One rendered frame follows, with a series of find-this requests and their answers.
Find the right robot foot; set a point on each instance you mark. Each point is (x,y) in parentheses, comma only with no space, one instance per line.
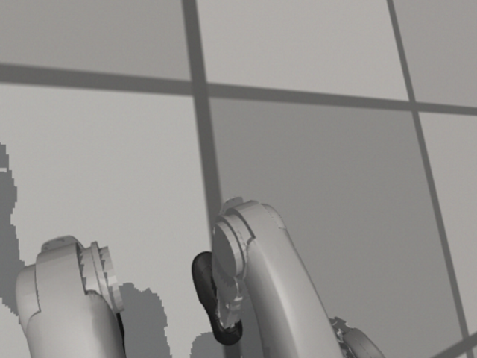
(207,295)

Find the right robot hand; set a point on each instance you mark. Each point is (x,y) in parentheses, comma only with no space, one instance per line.
(356,344)

